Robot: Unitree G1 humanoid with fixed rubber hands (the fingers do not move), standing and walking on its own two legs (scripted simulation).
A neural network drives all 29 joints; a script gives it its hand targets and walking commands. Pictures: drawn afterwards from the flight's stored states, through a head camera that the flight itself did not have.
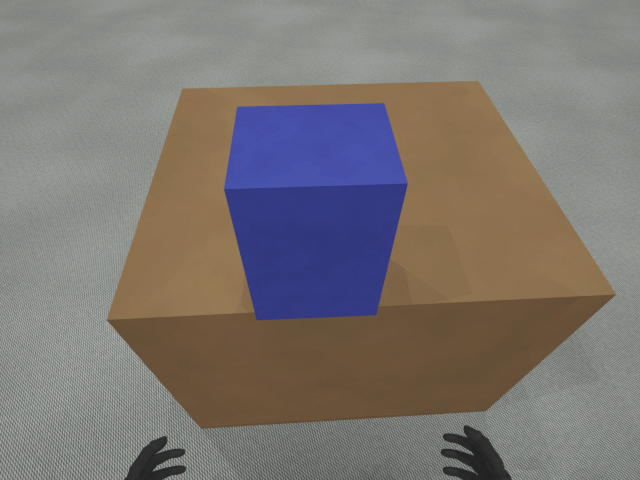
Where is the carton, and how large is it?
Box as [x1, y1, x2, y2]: [224, 103, 407, 319]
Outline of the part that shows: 383,103 237,107 224,190 256,319 370,315 376,313 407,184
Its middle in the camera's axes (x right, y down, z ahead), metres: -0.01 -0.03 +0.58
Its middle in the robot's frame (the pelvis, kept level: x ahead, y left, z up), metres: +0.48 +0.03 +0.04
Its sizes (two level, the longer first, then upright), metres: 0.198 0.162 0.290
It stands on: a pedestal, 0.67 m high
